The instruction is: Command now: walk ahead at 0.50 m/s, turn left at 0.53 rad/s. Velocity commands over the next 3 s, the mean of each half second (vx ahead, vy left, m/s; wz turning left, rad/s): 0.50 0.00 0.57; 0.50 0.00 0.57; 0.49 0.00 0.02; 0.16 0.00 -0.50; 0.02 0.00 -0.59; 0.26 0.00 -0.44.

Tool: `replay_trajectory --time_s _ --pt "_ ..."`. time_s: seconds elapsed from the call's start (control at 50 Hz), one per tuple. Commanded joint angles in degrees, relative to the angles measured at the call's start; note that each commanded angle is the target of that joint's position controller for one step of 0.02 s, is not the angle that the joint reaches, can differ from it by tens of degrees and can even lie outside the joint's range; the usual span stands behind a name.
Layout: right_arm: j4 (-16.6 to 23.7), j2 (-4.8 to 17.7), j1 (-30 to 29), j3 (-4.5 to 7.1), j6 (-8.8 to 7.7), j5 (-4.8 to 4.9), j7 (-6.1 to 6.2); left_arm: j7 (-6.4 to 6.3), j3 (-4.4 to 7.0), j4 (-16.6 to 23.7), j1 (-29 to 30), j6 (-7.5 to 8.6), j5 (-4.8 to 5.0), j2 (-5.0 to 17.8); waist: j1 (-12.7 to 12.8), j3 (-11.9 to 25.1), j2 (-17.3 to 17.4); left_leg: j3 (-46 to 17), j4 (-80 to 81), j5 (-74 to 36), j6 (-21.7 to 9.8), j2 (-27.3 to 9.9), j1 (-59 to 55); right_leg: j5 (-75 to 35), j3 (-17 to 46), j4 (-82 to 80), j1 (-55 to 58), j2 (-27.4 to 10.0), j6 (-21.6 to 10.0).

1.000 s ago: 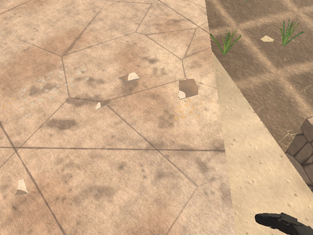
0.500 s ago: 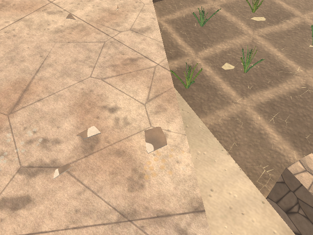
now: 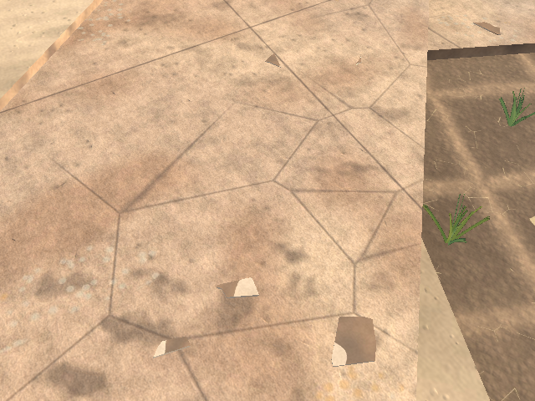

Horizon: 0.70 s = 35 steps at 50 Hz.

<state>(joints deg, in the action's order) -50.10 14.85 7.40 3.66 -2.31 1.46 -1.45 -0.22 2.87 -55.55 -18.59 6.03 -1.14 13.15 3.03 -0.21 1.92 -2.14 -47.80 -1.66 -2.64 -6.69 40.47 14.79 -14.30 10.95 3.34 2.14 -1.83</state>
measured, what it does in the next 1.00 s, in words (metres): walks ahead, turning left: left foot, then right foot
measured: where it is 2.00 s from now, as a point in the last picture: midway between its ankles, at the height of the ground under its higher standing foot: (136, 254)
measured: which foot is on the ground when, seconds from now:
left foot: up 0.00-0.14, down 0.16-0.70, up 0.72-1.00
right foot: down 0.00-0.18, up 0.20-0.66, down 0.68-1.00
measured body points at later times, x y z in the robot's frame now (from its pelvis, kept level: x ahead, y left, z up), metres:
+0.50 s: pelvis +0.28 +0.07 +0.01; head +0.30 +0.11 +0.45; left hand +0.41 +0.38 -0.09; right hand +0.40 -0.18 -0.11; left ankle +0.22 +0.12 -0.74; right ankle +0.50 -0.07 -0.68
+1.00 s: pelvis +0.55 +0.13 +0.00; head +0.57 +0.14 +0.45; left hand +0.42 +0.38 -0.12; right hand +0.85 +0.01 -0.09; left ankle +0.56 +0.34 -0.67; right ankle +0.57 +0.02 -0.74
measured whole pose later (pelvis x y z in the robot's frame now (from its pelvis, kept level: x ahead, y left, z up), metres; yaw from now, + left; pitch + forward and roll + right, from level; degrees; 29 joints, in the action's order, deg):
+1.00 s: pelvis +0.55 +0.13 +0.00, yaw +35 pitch +1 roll -2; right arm -39.3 17.2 10.1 4.2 -1.4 1.1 -0.1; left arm 1.3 4.2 -48.4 -18.4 6.3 -0.3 15.7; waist 3.8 -1.6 2.3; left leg -5.1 -53.2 7.0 -0.7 -6.0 39.9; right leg 11.8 -8.3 14.6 -4.0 1.6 -1.9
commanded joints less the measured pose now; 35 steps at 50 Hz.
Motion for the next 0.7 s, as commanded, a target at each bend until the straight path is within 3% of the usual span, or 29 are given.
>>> replay_trajectory --time_s 0.02,0.06,0.1,0.14,0.16,0.18,0.2,0.22,0.24,0.26,0.28,0.3,0.34,0.4,0.46,0.54,0.62,0.64,0.66,0.68,0.7 --pt "6.46 1.30 -8.67 -0.42 -0.82 -0.10 -1.31 -0.64 2.10 2.27 -0.74 -0.38 0.73 9.81 1.04 -6.48 -3.41 3.09 5.53 0.99 -0.85 0.01 4.64 -25.11 3.75 -3.08 1.34 -18.60 -6.91" --pt "8.19 1.41 -10.51 -0.42 -0.76 0.06 -2.13 -0.72 2.48 2.20 -0.53 -1.23 1.25 10.86 0.67 -6.48 -3.98 5.51 8.46 5.05 -1.88 1.16 3.35 -31.21 1.95 0.09 4.33 -19.51 -6.30" --pt "8.88 3.13 -8.11 0.41 -0.37 0.01 -2.39 -1.01 2.97 2.97 1.45 -1.82 1.62 12.58 -2.11 -3.44 -6.45 8.82 9.31 10.17 -3.79 4.61 -4.32 -49.43 0.13 6.64 4.69 -19.61 -5.24" --pt "7.09 7.37 2.35 2.70 -0.11 0.45 -2.15 -1.40 3.33 3.86 3.32 -2.79 1.97 13.89 -8.37 2.99 -8.41 10.64 11.68 12.52 -6.61 9.09 -17.92 -60.58 -0.46 21.50 3.61 -18.53 -3.49" --pt "4.54 10.94 11.49 4.73 -0.05 0.40 -1.29 -1.54 3.17 4.52 4.22 -3.01 2.10 13.74 -12.87 7.56 -6.49 8.77 16.80 8.41 -8.59 10.70 -32.34 -53.30 -1.05 34.85 -3.17 -15.86 -1.13" --pt "3.10 16.46 16.28 6.07 0.48 0.28 0.08 -1.38 1.72 6.24 2.60 -2.36 -0.10 9.03 -11.51 11.59 5.51 -9.50 16.52 5.35 -11.71 -0.95 -48.21 -14.03 0.05 53.16 -20.36 -11.48 1.34" --pt "5.44 18.88 13.63 5.85 -0.28 -0.30 -0.39 -0.50 0.06 9.63 -0.72 -0.11 0.65 3.54 -5.55 19.71 13.69 -43.94 26.53 15.88 -23.89 -12.31 -62.96 20.31 11.72 70.25 -41.60 1.23 4.00" --pt "5.40 13.63 14.74 4.35 -0.77 -0.39 -0.99 0.26 0.94 10.90 7.49 2.09 2.88 8.60 -9.93 17.67 4.63 -41.74 31.73 16.13 -20.59 -11.59 -62.31 17.56 19.65 71.92 -48.40 -1.71 2.46" --pt "5.39 11.00 12.62 3.75 -1.43 -0.37 -0.94 0.60 1.13 12.06 10.06 3.10 4.06 9.07 -8.73 10.43 2.37 -32.97 31.63 12.53 -18.63 -9.88 -55.79 11.96 18.94 68.65 -50.83 -4.04 0.98" --pt "6.04 9.09 8.25 3.18 -1.88 0.14 -0.98 0.09 1.25 11.05 9.75 3.20 3.04 8.88 -5.86 6.02 -3.23 -25.99 31.74 6.82 -16.39 -7.14 -46.51 7.57 18.82 64.51 -47.21 -6.82 0.88" --pt "6.85 7.36 5.02 2.61 -2.06 0.06 -0.72 -0.31 1.86 10.93 9.13 2.67 1.72 9.94 -3.77 4.54 -3.11 -21.34 32.33 1.56 -15.46 -5.40 -39.59 5.06 18.85 60.45 -42.75 -8.42 1.43" --pt "7.47 6.15 3.83 2.06 -2.17 -0.38 -0.36 -0.25 2.19 11.08 8.16 1.84 1.41 10.23 -2.28 4.13 -1.90 -18.98 33.63 -1.06 -15.12 -3.87 -35.43 3.53 19.19 58.49 -38.93 -9.41 2.00" --pt "7.37 6.99 4.43 2.10 -2.38 -0.12 0.43 -0.27 2.19 11.73 7.84 0.68 0.72 8.93 -1.27 2.88 -1.42 -16.01 35.17 -4.79 -15.11 -2.24 -31.52 2.01 18.05 53.20 -37.37 -9.49 3.61" --pt "7.07 9.64 7.93 2.74 -2.29 -0.37 1.80 -0.58 1.73 14.25 13.48 0.07 0.18 7.48 -3.06 0.84 -1.02 -13.15 35.76 -7.47 -14.06 -0.26 -29.75 -5.54 16.49 42.87 -39.76 -7.83 5.62" --pt "6.87 9.56 10.55 2.64 -1.71 -0.11 2.43 -0.18 1.17 16.43 19.85 0.35 0.66 6.21 -5.79 0.01 1.42 -12.12 34.82 -2.85 -11.42 1.91 -30.32 -15.25 16.58 29.54 -38.82 -5.24 5.65" --pt "6.04 9.41 13.97 2.51 -1.26 -0.02 2.65 1.05 1.04 19.00 25.42 1.25 1.43 6.79 -8.23 -0.86 2.90 -15.77 32.47 1.19 -9.81 0.50 -33.02 -20.35 17.07 19.69 -36.67 -2.97 4.39" --pt "6.28 9.53 14.04 2.66 -0.47 -0.18 3.23 1.99 1.82 19.45 23.61 2.33 1.48 9.03 -6.40 -0.55 4.64 -21.14 26.49 -0.61 -8.68 -1.80 -37.66 -14.20 18.24 15.79 -32.45 -1.99 1.97" --pt "6.51 9.45 13.44 2.68 -0.26 -0.31 3.24 1.90 2.28 18.87 20.59 2.59 1.49 9.86 -4.88 0.35 5.52 -21.82 24.15 -4.49 -8.09 -1.44 -37.87 -12.06 17.64 14.94 -28.46 -1.44 0.94" --pt "7.14 8.78 12.05 2.36 -0.16 -0.35 3.07 1.60 3.09 17.51 14.75 2.85 1.20 11.32 -1.55 3.36 5.33 -20.70 18.56 -10.12 -6.72 1.01 -37.10 -13.40 16.73 12.47 -20.09 -1.30 -0.79" --pt "8.59 6.63 10.47 1.39 -0.23 -1.02 2.67 1.17 3.77 16.60 6.44 2.98 0.19 13.49 2.57 11.19 2.89 -18.07 5.79 -7.09 -4.95 3.93 -31.06 -13.51 22.00 14.99 -4.98 -7.79 -4.33" --pt "9.86 3.10 15.99 0.43 -0.57 -0.45 2.88 0.73 4.82 15.70 -1.32 2.44 -0.76 17.62 1.89 20.08 -9.67 -10.79 -13.79 13.42 -0.65 11.96 -12.77 -6.77 42.31 13.88 16.17 -20.72 -11.62"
